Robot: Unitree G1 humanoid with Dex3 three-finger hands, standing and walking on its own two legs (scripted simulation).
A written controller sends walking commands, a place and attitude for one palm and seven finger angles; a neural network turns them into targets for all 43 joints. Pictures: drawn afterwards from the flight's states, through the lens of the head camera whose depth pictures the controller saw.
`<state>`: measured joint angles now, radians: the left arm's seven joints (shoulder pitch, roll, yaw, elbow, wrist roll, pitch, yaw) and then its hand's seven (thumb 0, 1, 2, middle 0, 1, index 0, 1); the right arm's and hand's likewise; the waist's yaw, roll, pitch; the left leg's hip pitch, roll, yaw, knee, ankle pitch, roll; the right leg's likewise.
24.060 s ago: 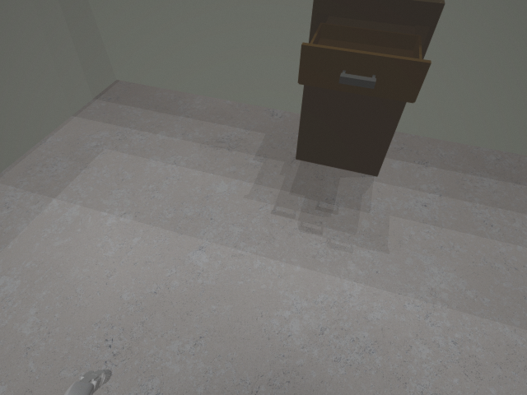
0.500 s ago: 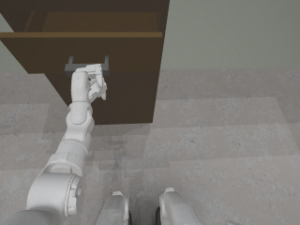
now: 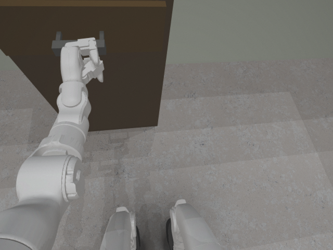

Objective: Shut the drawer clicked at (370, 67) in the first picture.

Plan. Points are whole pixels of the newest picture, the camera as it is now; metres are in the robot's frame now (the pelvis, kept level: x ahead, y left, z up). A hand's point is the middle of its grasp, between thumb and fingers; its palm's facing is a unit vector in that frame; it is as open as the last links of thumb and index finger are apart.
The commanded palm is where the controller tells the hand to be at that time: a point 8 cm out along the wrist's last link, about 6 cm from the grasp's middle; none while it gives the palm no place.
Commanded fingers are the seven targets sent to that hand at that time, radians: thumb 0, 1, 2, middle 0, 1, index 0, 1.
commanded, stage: push the drawer shut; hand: left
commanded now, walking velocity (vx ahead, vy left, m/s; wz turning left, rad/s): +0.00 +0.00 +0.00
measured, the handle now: (80, 41) +0.61 +0.14 +0.05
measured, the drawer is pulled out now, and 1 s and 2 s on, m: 0.04 0.00 0.00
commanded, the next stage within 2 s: pull the fist back off the drawer in 0.54 s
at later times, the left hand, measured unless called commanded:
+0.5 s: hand (97, 50) +0.58 +0.10 +0.06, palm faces +0.01 -1.00 -0.03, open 2.7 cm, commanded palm +0.59 +0.13 +0.06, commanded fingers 0.00 0.90 0.90 -1.40 -1.60 -1.40 -1.60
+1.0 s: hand (98, 50) +0.58 +0.10 +0.06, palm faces +0.01 -1.00 -0.04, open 3.0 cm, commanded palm +0.56 +0.12 +0.06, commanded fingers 0.00 0.90 0.90 -1.40 -1.60 -1.40 -1.60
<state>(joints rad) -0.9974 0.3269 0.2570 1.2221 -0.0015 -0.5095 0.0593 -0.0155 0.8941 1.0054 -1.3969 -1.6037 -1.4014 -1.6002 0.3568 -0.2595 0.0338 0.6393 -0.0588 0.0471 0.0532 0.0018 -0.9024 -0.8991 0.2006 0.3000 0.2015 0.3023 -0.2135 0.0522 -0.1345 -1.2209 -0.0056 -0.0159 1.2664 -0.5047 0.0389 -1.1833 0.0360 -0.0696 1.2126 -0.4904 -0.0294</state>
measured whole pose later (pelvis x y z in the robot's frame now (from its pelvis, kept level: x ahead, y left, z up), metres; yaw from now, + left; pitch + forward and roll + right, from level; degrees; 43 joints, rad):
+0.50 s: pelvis +0.00 +0.01 -0.01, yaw -1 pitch +30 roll -5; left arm -1.18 0.44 0.31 1.33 0.06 -0.45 0.05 -0.06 0.78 1.02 -1.40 -1.60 -1.40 -1.60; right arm 0.41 -0.25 0.06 0.64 -0.08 0.05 0.07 0.00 -0.90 -0.90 0.20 0.30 0.20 0.30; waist -0.28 0.06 -0.13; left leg -1.33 0.00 -0.04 1.32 -0.51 0.05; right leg -1.27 0.04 -0.09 1.23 -0.48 -0.02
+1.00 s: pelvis -0.02 +0.01 -0.02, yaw -1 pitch +30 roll -6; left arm -1.25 0.47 0.27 1.34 0.06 -0.39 0.08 -0.02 0.82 1.02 -1.40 -1.60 -1.40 -1.60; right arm 0.42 -0.26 0.08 0.65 -0.09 0.02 0.08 0.00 -0.90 -0.90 0.20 0.30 0.20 0.30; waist -0.30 0.06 -0.12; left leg -1.39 0.00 -0.05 1.34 -0.49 0.05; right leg -1.32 0.04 -0.10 1.25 -0.46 -0.02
